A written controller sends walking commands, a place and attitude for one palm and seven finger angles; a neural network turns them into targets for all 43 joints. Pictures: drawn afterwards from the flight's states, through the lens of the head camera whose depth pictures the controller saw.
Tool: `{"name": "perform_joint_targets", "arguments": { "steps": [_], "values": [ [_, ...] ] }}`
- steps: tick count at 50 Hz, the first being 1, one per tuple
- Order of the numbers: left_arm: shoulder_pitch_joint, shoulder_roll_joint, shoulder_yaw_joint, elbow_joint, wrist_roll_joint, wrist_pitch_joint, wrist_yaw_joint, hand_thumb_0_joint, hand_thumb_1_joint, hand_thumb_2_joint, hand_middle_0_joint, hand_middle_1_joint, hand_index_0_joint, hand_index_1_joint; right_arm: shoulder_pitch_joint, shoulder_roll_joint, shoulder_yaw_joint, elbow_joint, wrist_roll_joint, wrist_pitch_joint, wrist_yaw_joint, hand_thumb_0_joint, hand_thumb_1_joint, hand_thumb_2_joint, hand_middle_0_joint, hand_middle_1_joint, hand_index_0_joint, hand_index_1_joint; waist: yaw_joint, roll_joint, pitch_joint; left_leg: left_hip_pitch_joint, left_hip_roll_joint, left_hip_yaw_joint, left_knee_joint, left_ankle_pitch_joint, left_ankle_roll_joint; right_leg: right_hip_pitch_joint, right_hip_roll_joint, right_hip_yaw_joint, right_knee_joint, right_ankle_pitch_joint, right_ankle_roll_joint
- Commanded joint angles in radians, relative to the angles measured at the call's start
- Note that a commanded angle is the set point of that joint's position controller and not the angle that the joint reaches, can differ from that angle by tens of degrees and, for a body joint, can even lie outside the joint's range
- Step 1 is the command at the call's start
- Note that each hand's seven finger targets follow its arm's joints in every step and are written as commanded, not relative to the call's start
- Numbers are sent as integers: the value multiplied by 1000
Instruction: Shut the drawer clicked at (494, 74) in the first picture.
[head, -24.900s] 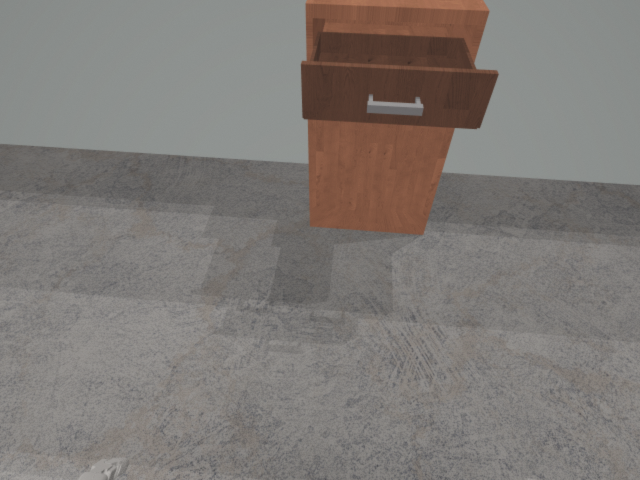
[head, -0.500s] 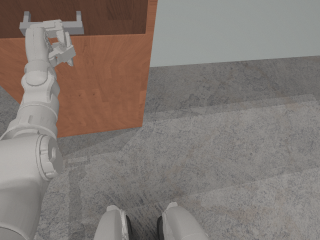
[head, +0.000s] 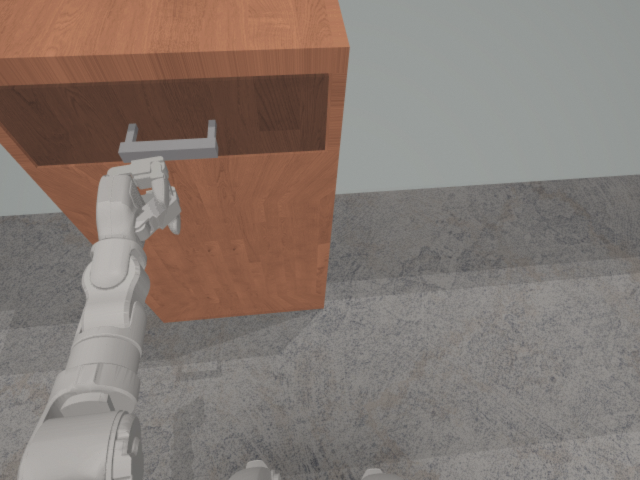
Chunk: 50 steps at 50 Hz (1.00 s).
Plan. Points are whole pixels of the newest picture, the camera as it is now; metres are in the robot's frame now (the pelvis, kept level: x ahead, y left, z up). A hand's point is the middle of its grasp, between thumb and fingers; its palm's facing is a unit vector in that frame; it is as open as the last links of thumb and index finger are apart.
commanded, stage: draw the hand back to the body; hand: left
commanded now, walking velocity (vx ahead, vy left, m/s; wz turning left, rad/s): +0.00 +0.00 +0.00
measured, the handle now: (171, 139) +0.57 +0.20 +0.06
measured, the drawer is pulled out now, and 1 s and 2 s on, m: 0.00 0.00 0.00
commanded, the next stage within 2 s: step back with the hand held close in 1.18 s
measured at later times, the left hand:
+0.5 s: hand (93, 313) +0.28 +0.20 +0.13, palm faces +0.20 -0.95 -0.23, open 3.2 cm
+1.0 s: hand out of the picture +0.16 +0.24 +0.20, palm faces +0.40 -0.83 -0.39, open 3.2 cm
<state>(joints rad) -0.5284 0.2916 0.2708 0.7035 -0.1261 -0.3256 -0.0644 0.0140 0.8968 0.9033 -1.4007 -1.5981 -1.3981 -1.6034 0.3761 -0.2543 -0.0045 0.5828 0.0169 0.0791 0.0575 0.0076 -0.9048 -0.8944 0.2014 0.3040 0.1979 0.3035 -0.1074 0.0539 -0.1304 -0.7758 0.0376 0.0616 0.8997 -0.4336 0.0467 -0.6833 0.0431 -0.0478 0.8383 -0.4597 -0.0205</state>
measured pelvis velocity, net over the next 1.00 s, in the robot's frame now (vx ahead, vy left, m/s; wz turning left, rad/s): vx -0.01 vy -0.01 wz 0.04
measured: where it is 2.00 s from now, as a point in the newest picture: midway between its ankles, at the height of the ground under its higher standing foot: outside the picture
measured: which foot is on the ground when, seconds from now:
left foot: down 0.00-1.00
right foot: down 0.00-1.00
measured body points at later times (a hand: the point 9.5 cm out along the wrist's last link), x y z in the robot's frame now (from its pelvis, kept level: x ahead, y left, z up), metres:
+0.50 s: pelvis -0.01 -0.01 +0.04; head -0.01 -0.03 +0.49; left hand +0.26 +0.25 +0.15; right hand +0.18 -0.23 -0.05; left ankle -0.01 +0.09 -0.69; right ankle -0.05 -0.11 -0.69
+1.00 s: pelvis -0.01 -0.01 +0.05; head -0.03 -0.03 +0.50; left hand +0.14 +0.28 +0.22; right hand +0.19 -0.22 -0.03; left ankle -0.01 +0.09 -0.69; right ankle -0.05 -0.11 -0.69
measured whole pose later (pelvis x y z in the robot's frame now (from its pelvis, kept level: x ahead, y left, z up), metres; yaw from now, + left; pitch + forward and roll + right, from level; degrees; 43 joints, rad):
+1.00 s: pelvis -0.01 -0.01 +0.05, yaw +2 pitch -5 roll -1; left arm 0.53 0.34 0.26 -0.43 -0.09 -0.09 0.09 0.01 0.89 0.90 -1.41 -1.60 -1.40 -1.60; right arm 0.19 -0.24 0.03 0.60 0.01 -0.04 -0.06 0.02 -0.90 -0.89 0.20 0.30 0.20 0.30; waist 0.06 0.08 0.01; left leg -0.12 -0.01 0.05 0.43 -0.24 0.04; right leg -0.02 0.02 -0.05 0.38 -0.28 -0.02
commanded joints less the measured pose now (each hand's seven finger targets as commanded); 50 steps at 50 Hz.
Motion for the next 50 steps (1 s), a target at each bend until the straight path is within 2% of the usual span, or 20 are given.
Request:
{"name": "perform_joint_targets", "arguments": {
  "steps": [1, 2, 4, 5, 7, 14, 15, 16, 17, 19, 21, 23, 25, 26, 31, 36, 39, 44, 48, 50],
  "values": [
    [-203, 176, 12, -348, -57, 7, -16, 0, 900, 900, -1400, -1600, -1400, -1600, 45, -152, -44, -117, 28, -46, -19, 0, -900, -900, 200, 300, 200, 300, 21, -43, -382, 396, -25, -52, -95, 592, 5, 267, 9, 22, -106, 709, 16],
    [-169, 201, 34, -358, -61, 18, -14, 0, 900, 900, -1400, -1600, -1400, -1600, 32, -156, -43, -119, 30, -48, -27, 0, -900, -900, 200, 300, 200, 300, 32, -56, -347, 381, -28, -51, -111, 541, 4, 276, 8, 22, -118, 672, 15],
    [-131, 183, 16, -422, -69, 26, -20, 0, 900, 900, -1400, -1600, -1400, -1600, -1, -149, -38, -127, 34, -61, -37, 0, -900, -900, 200, 300, 200, 300, 32, -44, -301, 394, -29, -51, -135, 525, 6, 290, 4, 21, -136, 660, 13],
    [-122, 181, 8, -481, -72, 26, -28, 0, 900, 900, -1400, -1600, -1400, -1600, -16, -148, -36, -137, 34, -68, -41, 0, -900, -900, 200, 300, 200, 300, 39, 20, -308, 434, -32, -45, -132, 565, 8, 295, 1, 29, -139, 684, 11],
    [-80, 147, -29, -535, -80, 31, -51, 0, 900, 900, -1400, -1600, -1400, -1600, -37, -139, -31, -137, 37, -84, -46, 0, -900, -900, 200, 300, 200, 300, 39, 49, -310, 495, -26, -60, -142, 616, 3, 289, -1, 21, -149, 675, 10],
    [62, 147, -26, -590, -127, 118, -110, 0, 900, 900, -1400, -1600, -1400, -1600, -145, -148, -15, -165, 50, -124, -75, 0, -900, -900, 200, 300, 200, 300, 54, -52, -199, 480, -36, -76, -219, 413, 3, 317, -7, 9, -215, 530, 7],
    [60, 159, -21, -620, -128, 129, -113, 0, 900, 900, -1400, -1600, -1400, -1600, -162, -148, -12, -172, 50, -130, -79, 0, -900, -900, 200, 300, 200, 300, 60, -24, -196, 490, -41, -71, -225, 399, 5, 326, -10, 18, -224, 520, 6],
    [120, 233, -48, -709, -20, 132, -17, 0, 900, 900, -1400, -1600, -1400, -1600, -227, -126, -13, -171, 45, -105, -92, 0, -900, -900, 200, 300, 200, 300, 111, -18, -168, 551, -42, -63, -283, 374, -1, 354, -40, 61, -293, 472, -2],
    [166, 185, -69, -740, -7, 143, 32, 0, 900, 900, -1400, -1600, -1400, -1600, -237, -117, -6, -181, 42, -100, -101, 0, -900, -900, 200, 300, 200, 300, 97, 6, -152, 581, -38, -65, -313, 349, -4, 363, -43, 55, -319, 433, -2],
    [235, 145, -111, -802, 6, 167, 74, 0, 900, 900, -1400, -1600, -1400, -1600, -268, -113, 5, -188, 41, -103, -109, 0, -900, -900, 200, 300, 200, 300, 102, 7, -119, 605, -29, -76, -348, 324, -4, 377, -46, 50, -342, 389, -4],
    [267, 190, -70, -822, 14, 186, 107, 0, 900, 900, -1400, -1600, -1400, -1600, -285, -114, 9, -178, 36, -96, -121, 0, -900, -900, 200, 300, 200, 300, 106, -54, -76, 609, -28, -71, -383, 303, 1, 412, -42, 55, -383, 375, 0],
    [288, 203, -50, -848, 22, 194, 130, 0, 900, 900, -1400, -1600, -1400, -1600, -302, -109, 16, -172, 32, -95, -131, 0, -900, -900, 200, 300, 200, 300, 110, -60, -43, 627, -29, -71, -418, 288, 2, 437, -43, 56, -414, 353, 0],
    [301, 225, -28, -880, 28, 199, 142, 0, 900, 900, -1400, -1600, -1400, -1600, -317, -109, 17, -163, 28, -99, -138, 0, -900, -900, 200, 300, 200, 300, 116, -66, -17, 650, -28, -69, -444, 280, 4, 454, -41, 60, -450, 330, 0],
    [320, 212, -31, -915, 31, 197, 147, 0, 900, 900, -1400, -1600, -1400, -1600, -322, -101, 21, -163, 26, -102, -138, 0, -900, -900, 200, 300, 200, 300, 116, -8, -23, 680, -29, -68, -458, 288, 2, 467, -43, 61, -457, 333, -4],
    [517, 174, -49, -1056, 35, 192, 154, 0, 900, 900, -1400, -1600, -1400, -1600, -335, -92, 25, -160, 15, -135, -127, 0, -900, -900, 200, 300, 200, 300, 133, 52, -16, 758, -22, -77, -500, 370, -6, 527, -41, 46, -485, 387, -11],
    [698, 176, -11, -1124, 32, 193, 152, 0, 900, 900, -1400, -1600, -1400, -1600, -345, -97, 17, -154, 3, -144, -118, 0, -900, -900, 200, 300, 200, 300, 145, -71, 60, 740, -17, -75, -524, 390, -1, 546, -41, 39, -514, 406, -6],
    [758, 199, 37, -1180, 33, 186, 155, 0, 900, 900, -1400, -1600, -1400, -1600, -350, -92, 9, -151, 0, -147, -118, 0, -900, -900, 200, 300, 200, 300, 149, -66, 76, 742, -18, -66, -525, 369, 1, 546, -47, 44, -528, 387, -4],
    [879, 220, 86, -1326, 32, 164, 165, 0, 900, 900, -1400, -1600, -1400, -1600, -346, -82, 6, -155, -2, -172, -115, 0, -900, -900, 200, 300, 200, 300, 159, 33, 56, 754, -19, -69, -516, 395, -4, 565, -53, 46, -525, 405, -9],
    [979, 236, 123, -1401, 33, 158, 173, 0, 900, 900, -1400, -1600, -1400, -1600, -338, -85, 1, -156, -2, -192, -117, 0, -900, -900, 200, 300, 200, 300, 168, 15, 46, 753, -16, -70, -503, 421, -5, 567, -51, 46, -523, 436, -8],
    [1044, 221, 126, -1397, 33, 163, 173, 0, 900, 900, -1400, -1600, -1400, -1600, -343, -82, -6, -156, 1, -198, -119, 0, -900, -900, 200, 300, 200, 300, 169, -23, 93, 734, -11, -70, -499, 411, -6, 547, -46, 47, -529, 422, -8]
  ]
}}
